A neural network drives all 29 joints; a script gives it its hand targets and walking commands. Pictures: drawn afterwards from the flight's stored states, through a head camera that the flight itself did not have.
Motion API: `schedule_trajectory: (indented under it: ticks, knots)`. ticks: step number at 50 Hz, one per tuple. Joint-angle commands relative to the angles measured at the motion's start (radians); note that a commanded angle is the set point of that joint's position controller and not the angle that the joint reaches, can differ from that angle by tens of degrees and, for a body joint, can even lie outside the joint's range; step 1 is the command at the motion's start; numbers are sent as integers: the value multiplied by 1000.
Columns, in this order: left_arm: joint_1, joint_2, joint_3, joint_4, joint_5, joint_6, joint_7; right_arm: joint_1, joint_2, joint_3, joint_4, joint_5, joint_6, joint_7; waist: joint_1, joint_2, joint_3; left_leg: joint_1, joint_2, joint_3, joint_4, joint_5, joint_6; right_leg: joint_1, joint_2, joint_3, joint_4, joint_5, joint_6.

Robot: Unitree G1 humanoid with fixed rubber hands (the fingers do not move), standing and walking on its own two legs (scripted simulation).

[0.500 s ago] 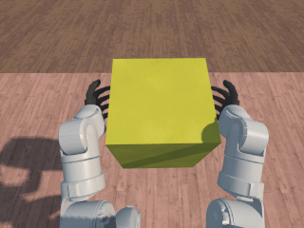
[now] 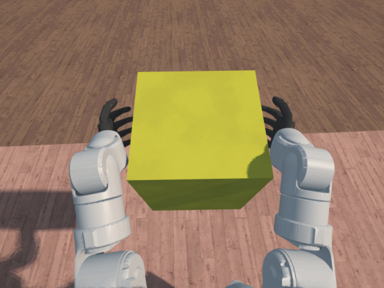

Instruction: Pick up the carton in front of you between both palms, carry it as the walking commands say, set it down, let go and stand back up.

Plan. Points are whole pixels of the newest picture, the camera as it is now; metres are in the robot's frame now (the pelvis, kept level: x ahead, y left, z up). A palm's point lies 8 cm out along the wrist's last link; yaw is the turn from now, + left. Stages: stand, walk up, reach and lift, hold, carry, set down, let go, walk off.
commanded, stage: carry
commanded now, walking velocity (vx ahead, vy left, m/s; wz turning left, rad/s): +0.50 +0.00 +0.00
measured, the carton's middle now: (196, 150) +0.37 +0.00 +0.11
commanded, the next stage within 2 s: none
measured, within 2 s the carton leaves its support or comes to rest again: neither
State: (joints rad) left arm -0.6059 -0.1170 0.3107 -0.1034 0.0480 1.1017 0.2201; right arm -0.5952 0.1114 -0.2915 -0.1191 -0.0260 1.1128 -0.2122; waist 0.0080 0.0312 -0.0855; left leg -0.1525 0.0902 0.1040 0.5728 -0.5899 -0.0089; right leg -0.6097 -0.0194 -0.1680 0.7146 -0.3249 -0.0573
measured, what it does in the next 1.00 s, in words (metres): climbs: left foot 0.04 m higher, then right foot 0.04 m higher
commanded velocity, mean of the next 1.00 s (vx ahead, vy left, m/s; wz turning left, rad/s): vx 0.50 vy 0.00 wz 0.00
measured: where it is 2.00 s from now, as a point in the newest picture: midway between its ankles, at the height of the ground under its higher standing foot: (192, 116)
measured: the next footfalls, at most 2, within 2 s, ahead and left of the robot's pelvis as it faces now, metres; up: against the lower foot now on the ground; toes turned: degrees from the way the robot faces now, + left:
left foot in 0.38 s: +0.42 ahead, +0.12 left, +0.08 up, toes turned +7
right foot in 0.76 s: +0.66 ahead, -0.11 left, +0.11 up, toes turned -9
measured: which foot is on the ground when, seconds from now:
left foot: down 0.00-0.02, up 0.04-0.36, down 0.38-0.80, up 0.82-1.00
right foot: down 0.00-0.40, up 0.42-0.74, down 0.76-1.00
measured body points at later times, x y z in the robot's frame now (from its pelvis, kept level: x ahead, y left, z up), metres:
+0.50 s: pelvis +0.31 +0.03 +0.06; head +0.33 +0.03 +0.51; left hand +0.69 +0.15 +0.18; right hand +0.65 -0.16 +0.18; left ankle +0.38 +0.11 -0.65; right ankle +0.19 -0.08 -0.56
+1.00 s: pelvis +0.62 -0.02 +0.11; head +0.64 -0.02 +0.56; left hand +0.97 +0.16 +0.25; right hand +1.00 -0.15 +0.25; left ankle +0.64 +0.10 -0.51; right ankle +0.62 -0.10 -0.62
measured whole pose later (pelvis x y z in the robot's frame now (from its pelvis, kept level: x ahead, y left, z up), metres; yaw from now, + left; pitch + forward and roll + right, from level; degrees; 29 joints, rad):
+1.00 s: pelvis +0.62 -0.02 +0.11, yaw +0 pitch +4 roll +0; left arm -0.59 -0.12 0.29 -0.08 -0.01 1.11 0.22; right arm -0.59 0.14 -0.37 -0.11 -0.06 1.12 -0.22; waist 0.10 0.01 -0.05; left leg -0.74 0.05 0.04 1.31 -0.39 0.05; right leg -0.33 -0.01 -0.15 0.54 -0.44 -0.04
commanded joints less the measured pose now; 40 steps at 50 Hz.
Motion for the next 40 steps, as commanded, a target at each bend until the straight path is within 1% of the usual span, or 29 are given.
schedule_trajectory:
  ticks: [1,2,3,4,5,7,9,11,13,15,16,17,18,19,20,21,22,24,25,26,27,30,33,35,36,37,38,39,40]
  knots:
    - [-490,-603,-547,36,-165,23,-3,-485,585,485,-3,105,25,-7,85,-348,-467,-484,-102,18,607,321,0,835,-281,732,-339,-248,-196]
    - [-511,-650,-565,39,-179,27,-4,-537,585,472,-7,100,28,-9,97,-315,-406,-635,-151,-92,800,65,12,825,-326,932,-441,-84,-255]
    - [-570,-686,-594,-5,-208,29,-12,-536,609,461,19,86,28,-10,85,-166,-379,-699,-100,-142,916,82,41,808,-329,812,-352,81,-259]
    - [-621,-732,-632,-38,-242,22,-20,-528,631,433,32,74,25,-8,85,-49,-375,-718,-68,-140,950,106,54,763,-318,698,-286,200,-247]
    - [-669,-769,-653,-70,-263,13,-29,-531,657,425,40,67,18,-3,70,-12,-364,-714,-39,-148,901,138,65,710,-294,611,-280,207,-211]
    - [-736,-809,-688,-103,-307,-7,-46,-544,681,430,36,51,1,1,42,-65,-363,-677,-25,-132,811,174,75,653,-268,498,-323,46,-157]
    - [-719,-796,-686,-100,-314,-21,-50,-551,681,459,23,51,-11,-3,46,-116,-338,-717,-19,-99,762,209,68,651,-264,438,-364,7,-167]
    - [-668,-758,-666,-87,-297,-24,-41,-552,663,483,1,66,-16,-9,53,-126,-313,-755,0,-84,654,225,56,672,-264,379,-390,51,-174]
    - [-601,-716,-638,-63,-266,-17,-28,-533,637,496,-4,79,-11,-12,50,-127,-288,-682,5,-56,453,246,49,638,-235,279,-412,113,-157]
    - [-545,-677,-605,-35,-227,-7,-17,-526,625,506,2,92,-1,-9,36,-164,-258,-538,-33,29,275,241,50,573,-200,183,-433,187,-124]
    - [-526,-665,-590,-22,-206,-1,-13,-524,624,510,9,100,4,-7,16,-195,-252,-456,-64,87,220,227,57,553,-193,148,-421,260,-103]
    - [-507,-655,-575,-9,-186,4,-9,-525,629,515,17,109,9,-4,-14,-212,-267,-342,-107,136,185,224,66,533,-194,117,-354,407,-85]
    - [-496,-643,-561,-3,-169,10,-7,-518,638,519,35,119,10,-1,-67,-199,-305,-186,-167,189,106,256,77,507,-173,49,-212,568,-55]
    - [-486,-631,-549,1,-150,16,-4,-497,643,516,65,129,11,0,-120,-131,-388,72,-193,164,63,257,100,414,-131,-14,-1,674,-18]
    - [-495,-616,-527,-1,-129,21,-1,-483,651,517,76,138,10,2,-171,34,-458,289,-4,-206,-58,3,165,200,-67,9,306,433,34]
    - [-487,-628,-510,-8,-126,25,-4,-532,658,535,65,150,4,2,-139,319,-483,420,238,-801,-258,13,312,-88,101,84,529,-144,69]
    - [-552,-629,-508,-21,-128,21,-2,-546,700,552,48,171,6,8,-121,230,-430,414,258,-856,-263,196,341,-202,83,204,710,-209,40]
    - [-536,-672,-472,4,-105,11,-1,-651,783,628,-36,239,-9,27,-116,-13,-385,314,233,-622,-131,497,302,-260,6,216,786,-145,12]
    - [-534,-688,-471,10,-95,0,-4,-699,809,652,-66,265,-21,38,-96,-33,-381,275,215,-540,-139,501,262,-252,-17,221,730,-112,1]
    - [-525,-691,-470,9,-83,-10,-5,-728,826,674,-92,292,-34,46,-75,0,-393,257,198,-465,-158,419,229,-227,-31,220,673,-87,-7]
    - [-524,-694,-480,2,-78,-18,-5,-733,829,684,-107,305,-45,53,-69,36,-393,246,192,-422,-176,374,217,-215,-33,200,635,-81,-10]
    - [-517,-674,-514,-26,-84,-32,1,-667,779,669,-101,292,-55,51,-72,70,-357,244,187,-326,-226,365,234,-253,-54,157,492,-49,7]
    - [-494,-629,-533,-50,-111,-23,5,-575,704,620,-69,239,-41,27,-67,80,-310,146,155,-180,-271,392,209,-113,-64,109,194,-21,21]
    - [-489,-613,-540,-45,-125,-6,3,-521,659,580,-41,191,-23,11,-37,125,-287,84,127,-96,-267,470,176,43,-11,-7,55,-18,19]
    - [-488,-608,-544,-36,-133,3,0,-499,638,561,-30,168,-14,5,-15,143,-288,64,125,-70,-220,557,160,130,28,-61,21,-18,15]
    - [-483,-611,-547,-16,-142,10,-3,-490,618,542,-21,148,-5,-1,31,122,-304,32,110,-16,-102,694,135,263,79,-113,-43,16,8]
    - [-489,-614,-548,9,-151,16,-5,-469,602,525,-8,127,4,-5,66,56,-358,-40,69,59,87,840,95,479,111,-117,-96,16,-20]
    - [-452,-613,-543,38,-160,20,-6,-493,573,503,-12,110,12,-10,125,-44,-417,-206,29,66,354,691,49,701,-8,115,-144,-125,-56]
    - [-489,-601,-548,38,-166,20,-1,-485,580,483,-3,103,22,-9,86,-352,-460,-499,-111,15,615,290,1,838,-288,752,-350,-253,-205]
